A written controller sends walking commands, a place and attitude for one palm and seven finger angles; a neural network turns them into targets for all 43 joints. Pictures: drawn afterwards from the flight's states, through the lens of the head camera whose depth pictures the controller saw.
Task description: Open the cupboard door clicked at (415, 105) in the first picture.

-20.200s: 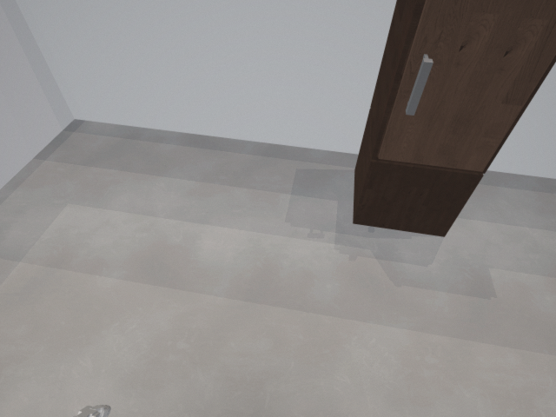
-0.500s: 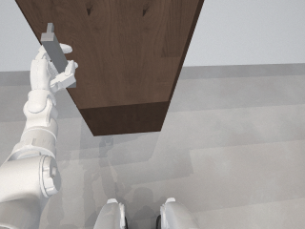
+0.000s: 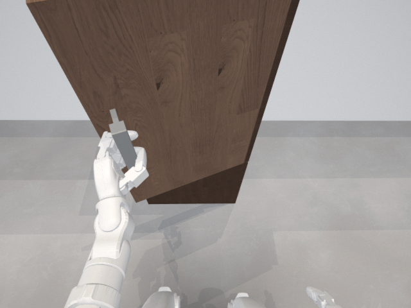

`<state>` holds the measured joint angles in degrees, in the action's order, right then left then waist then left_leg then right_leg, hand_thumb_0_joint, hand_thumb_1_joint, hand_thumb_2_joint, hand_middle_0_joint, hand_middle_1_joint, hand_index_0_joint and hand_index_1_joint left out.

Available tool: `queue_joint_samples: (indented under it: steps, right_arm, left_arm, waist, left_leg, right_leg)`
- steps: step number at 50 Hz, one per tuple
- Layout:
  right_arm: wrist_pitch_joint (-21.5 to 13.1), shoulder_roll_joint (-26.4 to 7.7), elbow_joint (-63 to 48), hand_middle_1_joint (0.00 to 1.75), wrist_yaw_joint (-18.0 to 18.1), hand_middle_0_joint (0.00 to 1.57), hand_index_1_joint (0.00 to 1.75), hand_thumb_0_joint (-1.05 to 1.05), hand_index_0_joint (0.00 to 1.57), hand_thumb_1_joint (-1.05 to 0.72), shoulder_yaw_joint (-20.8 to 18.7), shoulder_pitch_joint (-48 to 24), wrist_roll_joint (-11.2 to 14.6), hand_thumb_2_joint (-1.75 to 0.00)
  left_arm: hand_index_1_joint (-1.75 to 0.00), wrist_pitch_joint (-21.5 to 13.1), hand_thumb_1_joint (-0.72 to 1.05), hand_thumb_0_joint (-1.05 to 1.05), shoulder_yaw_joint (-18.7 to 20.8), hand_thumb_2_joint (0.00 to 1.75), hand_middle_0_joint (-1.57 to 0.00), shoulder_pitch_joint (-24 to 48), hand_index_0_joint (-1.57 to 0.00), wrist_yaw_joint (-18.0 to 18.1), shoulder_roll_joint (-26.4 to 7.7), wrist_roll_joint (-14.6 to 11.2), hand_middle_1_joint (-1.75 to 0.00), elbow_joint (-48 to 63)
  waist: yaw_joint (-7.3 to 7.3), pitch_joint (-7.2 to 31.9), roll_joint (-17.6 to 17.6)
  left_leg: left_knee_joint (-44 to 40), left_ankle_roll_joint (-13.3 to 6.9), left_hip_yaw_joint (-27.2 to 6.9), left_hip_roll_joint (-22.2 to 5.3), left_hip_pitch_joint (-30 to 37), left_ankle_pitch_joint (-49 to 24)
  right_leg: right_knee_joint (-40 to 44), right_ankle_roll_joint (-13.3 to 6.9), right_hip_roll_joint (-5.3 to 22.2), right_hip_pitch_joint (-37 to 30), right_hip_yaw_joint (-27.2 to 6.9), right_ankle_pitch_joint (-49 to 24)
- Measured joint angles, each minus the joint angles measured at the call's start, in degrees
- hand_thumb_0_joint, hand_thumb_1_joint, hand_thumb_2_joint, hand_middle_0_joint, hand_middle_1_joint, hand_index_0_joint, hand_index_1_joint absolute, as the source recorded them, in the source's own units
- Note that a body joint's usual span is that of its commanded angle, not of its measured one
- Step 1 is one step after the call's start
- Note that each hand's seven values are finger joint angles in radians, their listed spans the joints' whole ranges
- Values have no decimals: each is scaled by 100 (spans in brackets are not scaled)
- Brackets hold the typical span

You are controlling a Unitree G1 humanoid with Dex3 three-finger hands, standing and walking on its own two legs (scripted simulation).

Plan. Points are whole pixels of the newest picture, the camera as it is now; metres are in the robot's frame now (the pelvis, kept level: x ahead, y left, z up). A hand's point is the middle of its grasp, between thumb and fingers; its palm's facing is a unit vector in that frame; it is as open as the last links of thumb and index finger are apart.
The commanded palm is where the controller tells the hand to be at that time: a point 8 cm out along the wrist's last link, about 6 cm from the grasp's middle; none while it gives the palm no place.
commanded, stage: pull the door open along its arc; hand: left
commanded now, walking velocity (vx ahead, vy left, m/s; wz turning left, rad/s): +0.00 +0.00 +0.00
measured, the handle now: (126, 146) +0.42 +0.17 +0.04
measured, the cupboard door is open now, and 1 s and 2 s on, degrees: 22 47 52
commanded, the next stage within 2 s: open thumb and fingers to let go in 0.44 s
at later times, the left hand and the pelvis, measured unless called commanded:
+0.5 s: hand (196, 223) +0.26 +0.03 +0.04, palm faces +0.30 -0.95 -0.04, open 6.4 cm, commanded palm +0.21 +0.07 +0.04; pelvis -0.01 -0.04 +0.00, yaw +4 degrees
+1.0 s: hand (190, 221) +0.27 +0.04 +0.04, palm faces +0.41 -0.91 -0.04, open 11.4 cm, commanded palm +0.22 +0.08 +0.04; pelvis +0.00 -0.06 +0.00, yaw +5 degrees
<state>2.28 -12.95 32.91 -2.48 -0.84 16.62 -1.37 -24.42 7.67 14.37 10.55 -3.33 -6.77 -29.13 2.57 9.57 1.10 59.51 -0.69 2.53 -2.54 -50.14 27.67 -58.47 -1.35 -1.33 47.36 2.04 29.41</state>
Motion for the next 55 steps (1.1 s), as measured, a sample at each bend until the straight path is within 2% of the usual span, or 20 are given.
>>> queue_joint_samples:
  steps: [4, 6, 9, 11, 18, 25, 29, 33, 36, 41, 51, 55]
  right_arm:
    - [-61, 106, -41, 30, -97, 20, 30, 1, 20, -90, -16, -294, -164, -89]
    - [-77, 159, -45, 30, -121, 19, 30, 1, 20, -90, -12, -426, -232, -89]
    - [-88, 248, -48, 30, -101, 20, 30, 1, 20, -90, 8, -568, -293, -89]
    - [-108, 296, -58, 30, -70, 20, 30, 1, 20, -90, 31, -621, -300, -89]
    - [-276, 372, -104, 30, 12, 20, 30, 1, 20, -90, 116, -630, -293, -89]
    - [-452, 382, -159, 30, 16, 20, 30, 1, 20, -90, 202, -530, -241, -89]
    - [-524, 323, -129, 30, 90, 20, 30, 1, 20, -90, 210, -531, -270, -89]
    - [-556, 233, -16, 30, 145, 20, 30, 1, 20, -90, 140, -576, -294, -89]
    - [-563, 199, 19, 30, 154, 20, 30, 1, 20, -90, 96, -556, -291, -89]
    - [-533, 181, -24, 30, 156, 20, 30, 1, 20, -90, 66, -466, -265, -89]
    - [-545, 151, -41, 30, 190, 20, 30, 1, 20, -90, 37, -405, -269, -89]
    - [-534, 156, -39, 30, 202, 20, 30, 1, 20, -90, 31, -441, -262, -89]
  left_arm:
    - [-130, 117, 64, 2, -518, 77, -31, -361, -35, 1315, 567, 566, -135, 445]
    - [-131, 196, 65, 1, -770, 78, -31, -491, -35, 1817, 767, 858, -135, 559]
    - [-131, 341, 66, 1, -1096, 78, -30, -701, -34, 2226, 937, 1167, -134, 705]
    - [-131, 407, 66, 1, -1300, 77, -30, -880, -33, 2333, 1000, 1236, -134, 821]
    - [-134, 558, 64, 1, -1989, 72, -30, -1599, -32, 2353, 957, 1310, -133, 1331]
    - [-133, 811, 64, 2, -2523, 70, -28, -2429, -33, 2097, 732, 1196, -129, 2012]
    - [-132, 829, 63, 1, -2463, 72, -29, -2422, -33, 2195, 749, 1225, -128, 1987]
    - [-132, 792, 61, 1, -2224, 74, -34, -2153, -37, 2266, 848, 1228, -130, 1814]
    - [-132, 799, 57, 1, -2091, 74, -37, -2090, -40, 2190, 885, 1193, -130, 1807]
    - [-130, 773, 40, 1, -2049, 68, -35, -2271, -40, 2017, 877, 1110, -127, 1964]
    - [-123, 584, -18, 1, -2044, 44, -31, -2556, -34, 1967, 857, 1125, -122, 2143]
    - [-117, 540, -34, 0, -2086, 37, -30, -2551, -33, 1931, 845, 1140, -117, 2157]
  waist:
    - [-106, 29, -15]
    - [-150, 41, -11]
    - [-213, 46, -19]
    - [-238, 29, -13]
    - [-242, -15, 35]
    - [-124, 12, 67]
    - [-102, 19, 90]
    - [-176, 28, 97]
    - [-218, 45, 80]
    - [-216, 40, 66]
    - [-212, 28, 73]
    - [-223, 27, 73]
  left_leg:
    - [81, 33, -74, 48, 15, 9]
    - [122, 53, -124, 72, 16, 8]
    - [139, 89, -187, 95, 61, -8]
    - [118, 116, -230, 103, 124, -28]
    - [1, 211, -339, 106, 328, -105]
    - [-164, 309, -352, 78, 586, -138]
    - [-160, 346, -411, 78, 594, -143]
    - [-92, 370, -459, 106, 457, -152]
    - [-108, 383, -463, 127, 407, -174]
    - [-205, 379, -455, 139, 453, -210]
    - [-155, 367, -458, 152, 398, -159]
    - [-98, 384, -453, 158, 348, -133]
  right_leg:
    - [-126, -36, 47, -33, 76, 73]
    - [-184, -60, 69, -51, 126, 107]
    - [-231, -104, 89, -108, 190, 136]
    - [-222, -133, 94, -182, 233, 140]
    - [-149, -231, 85, -398, 341, 127]
    - [-76, -316, 51, -608, 351, 145]
    - [-108, -375, 46, -623, 409, 182]
    - [-229, -417, 73, -484, 458, 226]
    - [-268, -431, 94, -414, 462, 240]
    - [-220, -453, 99, -434, 450, 231]
    - [-262, -442, 101, -380, 433, 271]
    - [-300, -420, 109, -338, 423, 283]
